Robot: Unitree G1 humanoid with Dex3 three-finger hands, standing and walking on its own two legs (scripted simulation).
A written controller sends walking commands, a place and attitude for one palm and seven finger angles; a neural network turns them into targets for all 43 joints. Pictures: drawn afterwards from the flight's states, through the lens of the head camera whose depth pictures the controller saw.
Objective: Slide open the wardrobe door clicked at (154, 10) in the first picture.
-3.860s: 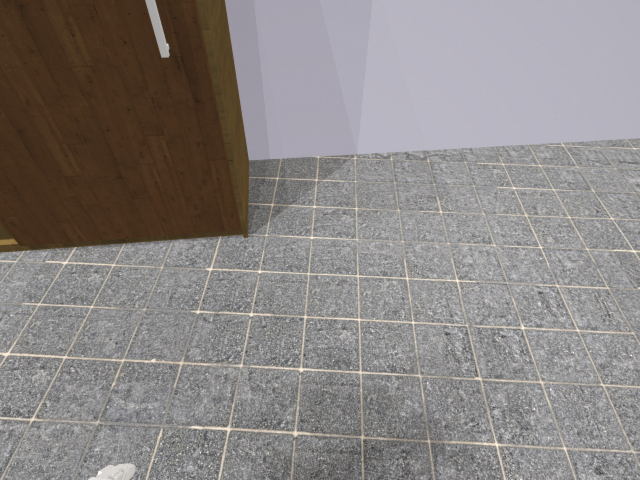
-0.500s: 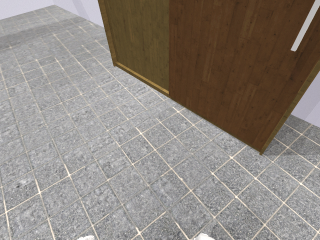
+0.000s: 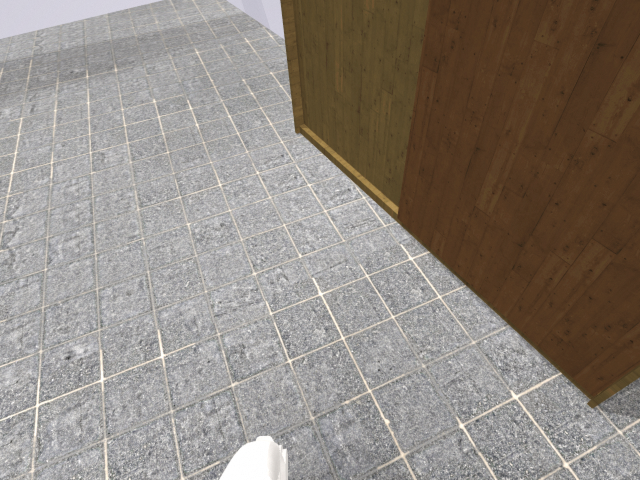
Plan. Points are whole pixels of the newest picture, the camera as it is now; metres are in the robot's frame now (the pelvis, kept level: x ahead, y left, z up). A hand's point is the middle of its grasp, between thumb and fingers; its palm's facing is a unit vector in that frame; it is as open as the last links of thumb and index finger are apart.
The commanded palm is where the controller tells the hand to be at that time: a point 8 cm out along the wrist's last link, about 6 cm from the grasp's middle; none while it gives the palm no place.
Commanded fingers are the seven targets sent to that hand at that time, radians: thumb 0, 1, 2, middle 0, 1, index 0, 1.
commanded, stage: walk to a spot facing it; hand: right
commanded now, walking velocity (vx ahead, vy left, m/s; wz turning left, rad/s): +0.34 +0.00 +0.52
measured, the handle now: out of the picture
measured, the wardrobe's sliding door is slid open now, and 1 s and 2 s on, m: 0.00 0.00 0.00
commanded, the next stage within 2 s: turn to face it in 0.20 s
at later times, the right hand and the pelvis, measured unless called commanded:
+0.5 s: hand (423, 373) +0.33 -0.13 -0.17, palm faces -0.13 +0.97 -0.21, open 7.3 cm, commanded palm none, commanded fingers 0.00 -0.90 -0.90 0.20 0.30 0.20 0.30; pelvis +0.23 +0.04 -0.01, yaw +8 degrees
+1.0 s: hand (467, 353) +0.36 -0.21 -0.17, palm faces +0.16 +0.95 -0.26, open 7.4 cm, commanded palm none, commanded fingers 0.00 -0.90 -0.90 0.20 0.30 0.20 0.30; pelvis +0.30 +0.01 +0.00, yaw -7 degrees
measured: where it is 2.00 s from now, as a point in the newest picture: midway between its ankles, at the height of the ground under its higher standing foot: (326, 463)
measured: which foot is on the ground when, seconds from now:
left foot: up 0.00-0.18, down 0.20-0.62, up 0.64-1.00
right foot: down 0.00-0.20, up 0.22-0.60, down 0.62-1.00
